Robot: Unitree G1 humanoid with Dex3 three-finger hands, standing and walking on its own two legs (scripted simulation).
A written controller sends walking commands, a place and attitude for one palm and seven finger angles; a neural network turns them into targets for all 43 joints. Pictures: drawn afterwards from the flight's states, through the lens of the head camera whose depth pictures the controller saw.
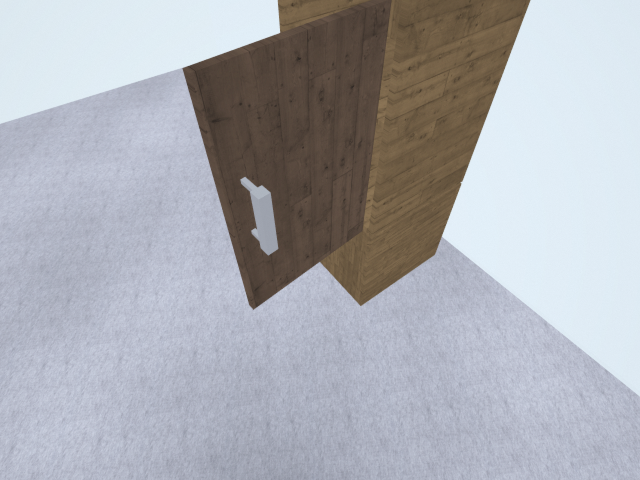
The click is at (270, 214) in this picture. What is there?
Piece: cupboard door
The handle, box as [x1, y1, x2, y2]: [240, 177, 277, 255]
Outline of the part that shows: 244,177 240,180 241,183 250,191 257,226 256,229 255,228 251,231 252,234 259,240 261,248 268,255 277,249 270,192 261,185 256,187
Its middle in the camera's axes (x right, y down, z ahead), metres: -0.11 -0.04 +0.69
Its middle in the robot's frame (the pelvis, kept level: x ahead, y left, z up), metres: +0.54 +0.14 -0.03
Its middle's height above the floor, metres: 0.75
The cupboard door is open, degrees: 95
